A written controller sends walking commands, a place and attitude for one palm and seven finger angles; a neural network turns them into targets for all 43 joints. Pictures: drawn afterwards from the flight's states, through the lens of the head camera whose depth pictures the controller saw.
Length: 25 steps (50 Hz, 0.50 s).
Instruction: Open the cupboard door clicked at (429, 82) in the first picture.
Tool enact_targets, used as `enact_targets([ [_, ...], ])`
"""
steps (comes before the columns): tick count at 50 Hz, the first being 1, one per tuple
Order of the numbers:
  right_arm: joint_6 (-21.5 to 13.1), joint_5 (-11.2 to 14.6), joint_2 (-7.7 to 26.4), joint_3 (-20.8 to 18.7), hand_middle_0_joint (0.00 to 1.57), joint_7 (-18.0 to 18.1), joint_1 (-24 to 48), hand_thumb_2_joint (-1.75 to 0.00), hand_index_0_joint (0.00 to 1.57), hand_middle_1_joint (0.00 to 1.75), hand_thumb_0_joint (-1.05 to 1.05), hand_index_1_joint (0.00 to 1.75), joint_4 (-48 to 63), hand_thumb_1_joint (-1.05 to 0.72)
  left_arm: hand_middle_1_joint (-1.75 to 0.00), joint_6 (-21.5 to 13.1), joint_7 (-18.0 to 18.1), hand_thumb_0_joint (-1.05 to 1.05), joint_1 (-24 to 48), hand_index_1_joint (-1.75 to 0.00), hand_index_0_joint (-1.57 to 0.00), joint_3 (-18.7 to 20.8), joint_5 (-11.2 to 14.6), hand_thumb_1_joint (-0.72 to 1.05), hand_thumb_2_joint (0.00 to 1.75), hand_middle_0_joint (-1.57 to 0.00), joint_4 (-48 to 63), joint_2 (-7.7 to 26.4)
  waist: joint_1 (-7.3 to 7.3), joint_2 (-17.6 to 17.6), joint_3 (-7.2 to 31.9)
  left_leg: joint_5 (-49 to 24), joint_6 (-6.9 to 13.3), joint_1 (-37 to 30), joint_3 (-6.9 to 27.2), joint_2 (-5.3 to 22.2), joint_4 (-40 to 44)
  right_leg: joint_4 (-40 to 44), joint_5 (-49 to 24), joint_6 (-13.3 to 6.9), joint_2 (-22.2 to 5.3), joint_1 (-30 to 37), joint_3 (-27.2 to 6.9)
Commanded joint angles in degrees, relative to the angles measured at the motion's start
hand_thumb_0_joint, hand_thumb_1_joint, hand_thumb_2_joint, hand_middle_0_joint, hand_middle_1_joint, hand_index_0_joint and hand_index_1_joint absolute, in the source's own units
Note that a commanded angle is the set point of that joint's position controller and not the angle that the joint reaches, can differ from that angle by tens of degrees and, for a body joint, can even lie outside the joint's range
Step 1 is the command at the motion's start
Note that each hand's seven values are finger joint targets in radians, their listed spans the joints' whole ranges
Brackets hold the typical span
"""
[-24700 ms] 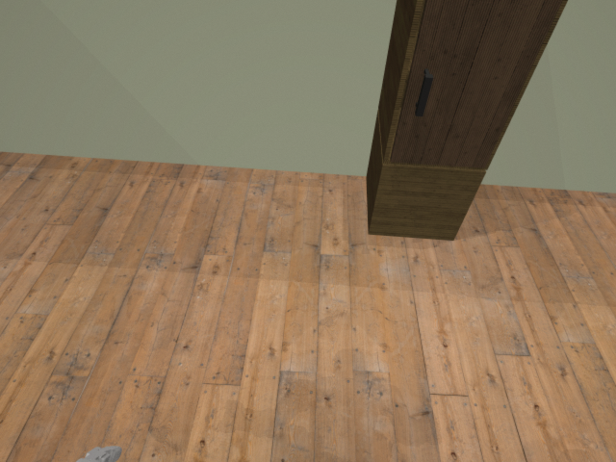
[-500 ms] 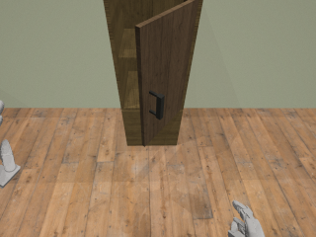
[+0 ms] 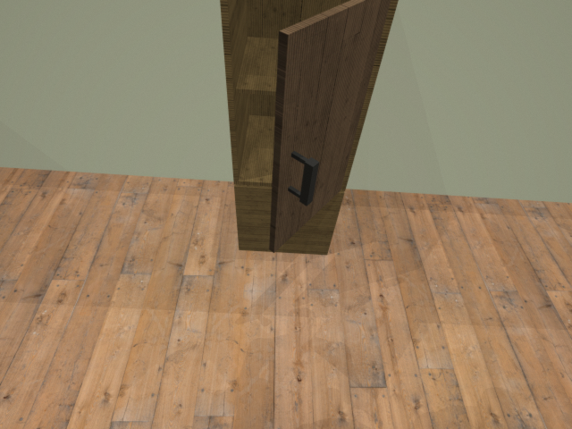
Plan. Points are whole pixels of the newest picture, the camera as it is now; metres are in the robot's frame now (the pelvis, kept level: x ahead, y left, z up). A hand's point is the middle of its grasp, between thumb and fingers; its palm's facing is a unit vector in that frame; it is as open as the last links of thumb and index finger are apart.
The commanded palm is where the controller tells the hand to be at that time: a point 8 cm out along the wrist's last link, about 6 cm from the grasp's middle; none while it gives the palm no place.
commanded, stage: let the arm hang, fingers relaxed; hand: left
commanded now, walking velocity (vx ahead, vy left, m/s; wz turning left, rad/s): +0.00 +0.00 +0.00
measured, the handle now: (301, 178) +0.62 -0.01 -0.06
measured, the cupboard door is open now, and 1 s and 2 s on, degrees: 51 51 51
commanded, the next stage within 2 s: look to check the result in 0.78 s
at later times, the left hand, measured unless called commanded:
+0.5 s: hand out of the picture -0.04 +0.16 -0.17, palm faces +0.04 -0.98 -0.20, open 7.4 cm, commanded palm none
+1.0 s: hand out of the picture -0.02 +0.15 -0.17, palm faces +0.04 -0.98 -0.19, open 7.4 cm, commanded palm none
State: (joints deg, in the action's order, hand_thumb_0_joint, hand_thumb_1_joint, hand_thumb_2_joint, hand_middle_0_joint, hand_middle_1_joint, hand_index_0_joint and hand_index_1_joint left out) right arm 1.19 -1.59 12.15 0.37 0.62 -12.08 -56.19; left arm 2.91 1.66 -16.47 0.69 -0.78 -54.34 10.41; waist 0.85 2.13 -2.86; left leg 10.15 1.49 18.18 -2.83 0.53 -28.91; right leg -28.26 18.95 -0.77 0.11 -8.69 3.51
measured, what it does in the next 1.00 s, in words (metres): stands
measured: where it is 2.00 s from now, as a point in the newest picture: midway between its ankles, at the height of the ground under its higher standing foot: outside the picture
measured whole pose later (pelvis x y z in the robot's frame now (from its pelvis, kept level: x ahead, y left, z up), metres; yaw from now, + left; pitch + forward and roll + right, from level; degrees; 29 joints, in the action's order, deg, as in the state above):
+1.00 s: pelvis +0.01 -0.01 +0.01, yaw +0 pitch -1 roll +0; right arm 0.6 -1.0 6.7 -0.5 2.3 -17.0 -65.9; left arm -0.3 2.4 -18.8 0.4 -0.3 -66.2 6.6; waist 0.5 -0.9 -2.9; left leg 9.2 0.3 14.0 -3.0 1.0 -24.5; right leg -23.8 17.9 -1.8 0.8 -4.7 3.2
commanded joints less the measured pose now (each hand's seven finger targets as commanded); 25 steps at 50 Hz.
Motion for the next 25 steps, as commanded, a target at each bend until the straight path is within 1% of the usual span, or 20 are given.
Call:
enact_targets([
  [1, -0.6, 0.1, 5.23, -1.3, 0.2, 1.1, -0.6, -0.9, 0.2, 0.3, 0.0, 0.3, -0.16, -0.9, -0.3, -2.58, -0.39, 0.0, -2.9, -0.3, -0.2, 1.4, 0.16, 0.9, 0.9, -0.2, -2.41, 7.49, -0.72, -11.8, 1.72, 3.56, 0.75, -4.56, 7.65, 5.33, 8.75, 9.09, -3.0, -2.65, -5.28, -1.78, -5.88],
  [3, -0.54, 0.22, 4.84, -1.38, 0.2, 1.35, -2.64, -0.9, 0.2, 0.3, 0.0, 0.3, -2.06, -0.9, -0.3, -2.68, -0.43, 0.0, -3.67, -0.3, -0.2, 1.0, 0.25, 0.9, 0.9, -0.2, -5.09, 6.63, -0.47, -10.61, 2.04, 5.05, 0.86, -5.4, 8.23, 5.51, 9.72, 9.38, -2.56, -2.72, -5.05, -1.96, -5.62],
  [4, -0.59, 0.3, 4.68, -1.37, 0.2, 1.47, -3.7, -0.9, 0.2, 0.3, 0.0, 0.3, -2.86, -0.9, -0.3, -2.76, -0.39, 0.0, -4.34, -0.3, -0.2, 0.8, 0.32, 0.9, 0.9, -0.2, -6.2, 6.22, -0.45, -9.47, 2.26, 4.82, 1.04, -5.94, 8.48, 5.8, 10.07, 9.38, -2.88, -2.72, -4.94, -1.88, -5.36],
  [5, -0.56, 0.46, 4.69, -1.59, 0.2, 1.59, -4.4, -0.9, 0.2, 0.3, 0.0, 0.3, -3.25, -0.9, -0.3, -2.81, -0.32, 0.0, -4.92, -0.3, -0.2, 0.75, 0.27, 0.9, 0.9, -0.2, -7.14, 5.81, -0.56, -7.25, 1.63, 4.46, 1.18, -6.16, 8.56, 5.99, 10.0, 9.75, -2.82, -2.62, -4.88, -2.2, -4.95],
  [6, -0.54, 0.48, 4.32, -1.53, 0.2, 1.67, -5.24, -0.9, 0.2, 0.3, 0.0, 0.3, -4.11, -0.9, -0.3, -2.8, -0.28, 0.0, -5.36, -0.3, -0.2, 0.55, 0.27, 0.9, 0.9, -0.2, -8.19, 5.29, -0.33, -5.51, 1.25, 4.44, 1.25, -6.38, 8.56, 6.07, 10.25, 9.8, -2.66, -2.59, -4.99, -2.5, -4.81],
  [9, -0.4, 0.5, 3.35, -1.57, 0.2, 1.76, -7.07, -0.9, 0.2, 0.3, 0.0, 0.3, -5.66, -0.9, -0.3, -2.81, -0.01, 0.0, -6.95, -0.3, -0.2, 0.17, 0.31, 0.9, 0.9, -0.2, -10.09, 4.12, -0.27, -4.04, -0.58, 5.69, 1.32, -6.33, 8.2, 5.95, 10.63, 10.23, -1.48, -2.58, -5.11, -4.04, -4.99],
  [11, -0.22, 0.46, 2.66, -1.57, 0.2, 1.73, -7.94, -0.9, 0.2, 0.3, 0.0, 0.3, -6.47, -0.9, -0.3, -2.78, 0.17, 0.0, -7.6, -0.3, -0.2, 0.11, 0.31, 0.9, 0.9, -0.2, -10.92, 3.65, -0.24, -2.02, -1.87, 6.38, 1.26, -5.85, 7.9, 5.73, 10.55, 10.34, 0.02, -2.65, -5.12, -5.1, -4.95],
  [12, -0.21, 0.43, 2.29, -1.59, 0.2, 1.72, -8.48, -0.9, 0.2, 0.3, 0.0, 0.3, -6.73, -0.9, -0.3, -2.82, 0.27, 0.0, -7.99, -0.3, -0.2, 0.09, 0.3, 0.9, 0.9, -0.2, -11.14, 3.29, -0.2, -1.91, -2.04, 6.17, 1.24, -5.8, 7.62, 5.66, 10.46, 10.39, 0.19, -2.65, -5.14, -5.32, -5.12],
  [13, -0.22, 0.41, 2.05, -1.59, 0.2, 1.72, -8.98, -0.9, 0.2, 0.3, 0.0, 0.3, -7.09, -0.9, -0.3, -2.87, 0.38, 0.0, -8.21, -0.3, -0.2, 0.07, 0.29, 0.9, 0.9, -0.2, -11.32, 3.15, -0.14, -0.99, -2.02, 5.77, 1.19, -5.91, 7.45, 5.62, 10.33, 10.2, 0.14, -2.64, -5.07, -5.41, -5.27],
  [16, -0.31, 0.38, 1.04, -1.47, 0.2, 1.67, -9.64, -0.9, 0.2, 0.3, 0.0, 0.3, -7.9, -0.9, -0.3, -2.93, 0.59, 0.0, -8.89, -0.3, -0.2, 0.15, 0.35, 0.9, 0.9, -0.2, -11.69, 2.61, -0.26, -1.48, -2.38, 5.43, 1.13, -5.51, 7.09, 5.28, 10.15, 9.92, 0.72, -2.59, -5.12, -5.74, -5.28],
  [17, -0.34, 0.34, 0.73, -1.46, 0.2, 1.67, -9.87, -0.9, 0.2, 0.3, 0.0, 0.3, -7.98, -0.9, -0.3, -2.94, 0.66, 0.0, -8.9, -0.3, -0.2, 0.21, 0.33, 0.9, 0.9, -0.2, -11.75, 2.34, -0.28, -1.18, -2.56, 5.61, 1.19, -5.38, 7.21, 5.33, 10.3, 9.75, 0.83, -2.59, -5.11, -5.9, -5.26],
  [18, -0.33, 0.34, 0.42, -1.48, 0.2, 1.64, -9.68, -0.9, 0.2, 0.3, 0.0, 0.3, -8.29, -0.9, -0.3, -2.91, 0.71, 0.0, -9.1, -0.3, -0.2, 0.18, 0.27, 0.9, 0.9, -0.2, -11.83, 2.14, -0.37, -1.15, -3.56, 5.59, 1.15, -5.17, 6.89, 5.28, 10.24, 9.75, 0.97, -2.51, -5.17, -6.72, -5.12],
  [19, -0.36, 0.34, 0.1, -1.47, 0.2, 1.62, -9.9, -0.9, 0.2, 0.3, 0.0, 0.3, -8.29, -0.9, -0.3, -3.01, 0.78, 0.0, -9.11, -0.3, -0.2, 0.16, 0.27, 0.9, 0.9, -0.2, -11.79, 1.94, -0.38, -0.3, -3.65, 4.61, 1.16, -5.16, 6.62, 5.16, 9.88, 9.92, 0.32, -2.51, -5.25, -6.6, -5.41],
  [22, -0.36, 0.26, -0.76, -1.41, 0.2, 1.54, -10.37, -0.9, 0.2, 0.3, 0.0, 0.3, -8.68, -0.9, -0.3, -3.06, 0.94, 0.0, -8.67, -0.3, -0.2, 0.31, 0.25, 0.9, 0.9, -0.2, -11.51, 1.65, -0.24, -0.9, -4.81, 4.47, 1.05, -4.61, 6.34, 4.97, 9.65, 9.93, 1.05, -2.55, -5.37, -7.45, -5.48],
  [23, -0.46, 0.24, -0.93, -1.43, 0.2, 1.58, -10.29, -0.9, 0.2, 0.3, 0.0, 0.3, -8.7, -0.9, -0.3, -3.17, 0.98, 0.0, -8.66, -0.3, -0.2, 0.35, 0.24, 0.9, 0.9, -0.2, -11.38, 1.4, -0.27, -0.95, -4.41, 3.36, 1.0, -4.89, 6.19, 4.81, 9.34, 9.79, 0.01, -2.53, -5.27, -7.17, -5.72],
  [24, -0.52, 0.23, -0.99, -1.39, 0.2, 1.6, -10.14, -0.9, 0.2, 0.3, 0.0, 0.3, -8.71, -0.9, -0.3, -3.18, 0.98, 0.0, -8.55, -0.3, -0.2, 0.41, 0.26, 0.9, 0.9, -0.2, -11.32, 1.24, -0.29, -1.96, -4.58, 3.39, 0.95, -5.02, 5.99, 4.87, 9.3, 9.74, -0.07, -2.51, -5.41, -7.35, -5.57],
  [25, -0.53, 0.27, -1.16, -1.44, 0.2, 1.58, -10.23, -0.9, 0.2, 0.3, 0.0, 0.3, -8.72, -0.9, -0.3, -3.16, 1.07, 0.0, -8.59, -0.3, -0.2, 0.49, 0.21, 0.9, 0.9, -0.2, -11.29, 1.32, -0.44, -1.74, -4.57, 3.23, 0.98, -4.87, 6.2, 4.85, 9.22, 9.52, -0.13, -2.48, -5.26, -7.18, -5.3],
])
